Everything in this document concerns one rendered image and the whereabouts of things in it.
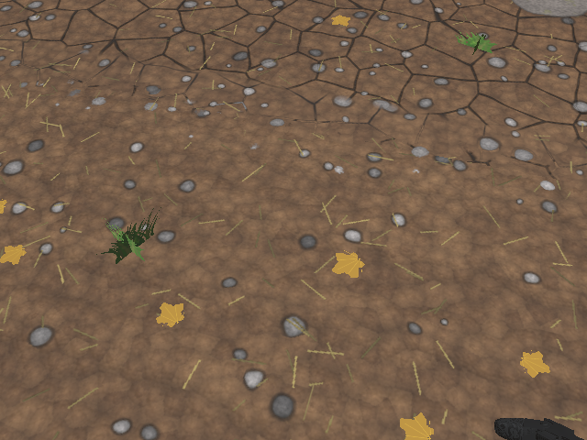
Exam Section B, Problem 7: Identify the robot right hand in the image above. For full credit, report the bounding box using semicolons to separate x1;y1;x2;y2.
494;418;584;440

